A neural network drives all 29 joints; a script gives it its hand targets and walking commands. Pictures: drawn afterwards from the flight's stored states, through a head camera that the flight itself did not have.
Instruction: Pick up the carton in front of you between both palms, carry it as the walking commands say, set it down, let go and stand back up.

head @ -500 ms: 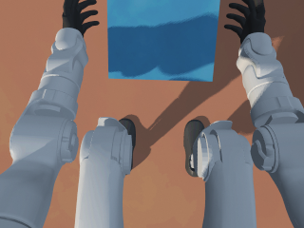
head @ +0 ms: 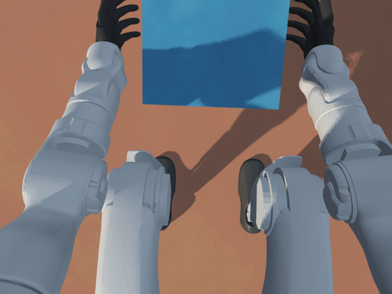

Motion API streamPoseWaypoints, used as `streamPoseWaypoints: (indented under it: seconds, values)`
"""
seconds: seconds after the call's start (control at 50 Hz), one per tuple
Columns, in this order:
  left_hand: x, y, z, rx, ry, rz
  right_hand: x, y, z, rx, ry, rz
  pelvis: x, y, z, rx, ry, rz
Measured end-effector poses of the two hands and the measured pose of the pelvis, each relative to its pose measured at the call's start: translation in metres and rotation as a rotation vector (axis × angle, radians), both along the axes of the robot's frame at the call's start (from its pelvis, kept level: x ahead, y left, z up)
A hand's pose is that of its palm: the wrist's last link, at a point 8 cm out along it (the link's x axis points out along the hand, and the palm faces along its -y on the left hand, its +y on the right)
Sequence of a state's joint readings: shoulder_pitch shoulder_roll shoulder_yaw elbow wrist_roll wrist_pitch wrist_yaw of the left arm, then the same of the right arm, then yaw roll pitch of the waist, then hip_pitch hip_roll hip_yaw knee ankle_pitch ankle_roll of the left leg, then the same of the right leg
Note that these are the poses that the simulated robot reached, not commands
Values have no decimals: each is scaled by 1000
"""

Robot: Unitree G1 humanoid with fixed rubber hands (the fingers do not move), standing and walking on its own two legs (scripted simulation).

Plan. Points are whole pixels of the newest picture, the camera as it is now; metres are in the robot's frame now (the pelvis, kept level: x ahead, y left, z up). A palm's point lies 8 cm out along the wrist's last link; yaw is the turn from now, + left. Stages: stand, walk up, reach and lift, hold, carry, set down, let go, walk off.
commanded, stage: reach and lift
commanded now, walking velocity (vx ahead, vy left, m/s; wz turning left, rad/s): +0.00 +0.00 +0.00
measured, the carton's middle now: (210, 54) +0.50 +0.01 -0.25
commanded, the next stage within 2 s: none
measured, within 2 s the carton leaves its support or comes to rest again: leaves its support in 0.38 s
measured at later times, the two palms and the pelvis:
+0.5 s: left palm (116, 32) +0.50 +0.16 -0.14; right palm (312, 36) +0.51 -0.14 -0.14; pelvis +0.00 +0.00 -0.01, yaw +1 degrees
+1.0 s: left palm (24, 3) +0.47 +0.16 +0.06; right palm out of the picture +0.48 -0.14 +0.06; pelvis +0.01 +0.00 +0.12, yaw +1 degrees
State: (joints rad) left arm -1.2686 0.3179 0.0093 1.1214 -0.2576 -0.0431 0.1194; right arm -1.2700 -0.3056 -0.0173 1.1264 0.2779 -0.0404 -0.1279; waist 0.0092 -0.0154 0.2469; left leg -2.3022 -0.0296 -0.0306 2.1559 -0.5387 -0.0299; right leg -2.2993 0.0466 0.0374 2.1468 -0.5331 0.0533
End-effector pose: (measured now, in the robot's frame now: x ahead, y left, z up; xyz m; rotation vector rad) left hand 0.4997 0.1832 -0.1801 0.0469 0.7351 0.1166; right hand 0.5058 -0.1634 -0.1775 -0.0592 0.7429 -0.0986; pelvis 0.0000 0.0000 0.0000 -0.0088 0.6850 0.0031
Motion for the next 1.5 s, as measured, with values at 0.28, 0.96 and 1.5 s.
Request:
streamPoseWaypoints:
  seconds: [0.28,0.96,1.5]
  values:
    - [9,-21,5,-6,12,16,9,24,3,12,5,-26,-5,-2,-1,4,-6,1]
    - [-28,-23,227,-61,-68,52,-28,25,226,61,-75,-54,7,-3,111,6,27,8]
    - [-65,-28,401,-70,-57,70,-65,20,398,74,-64,-66,64,-3,265,10,-172,8]
